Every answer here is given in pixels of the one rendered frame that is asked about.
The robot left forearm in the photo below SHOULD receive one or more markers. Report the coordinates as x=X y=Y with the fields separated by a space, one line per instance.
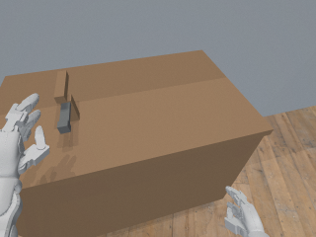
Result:
x=11 y=205

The robot right hand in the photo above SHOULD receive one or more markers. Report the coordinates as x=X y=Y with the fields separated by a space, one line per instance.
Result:
x=246 y=218

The counter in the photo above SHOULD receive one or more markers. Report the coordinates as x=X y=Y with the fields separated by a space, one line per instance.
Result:
x=150 y=137

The robot left hand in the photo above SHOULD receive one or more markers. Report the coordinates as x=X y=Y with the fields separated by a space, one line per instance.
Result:
x=15 y=132

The tap lever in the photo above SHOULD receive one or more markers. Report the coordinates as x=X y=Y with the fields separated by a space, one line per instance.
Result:
x=63 y=125

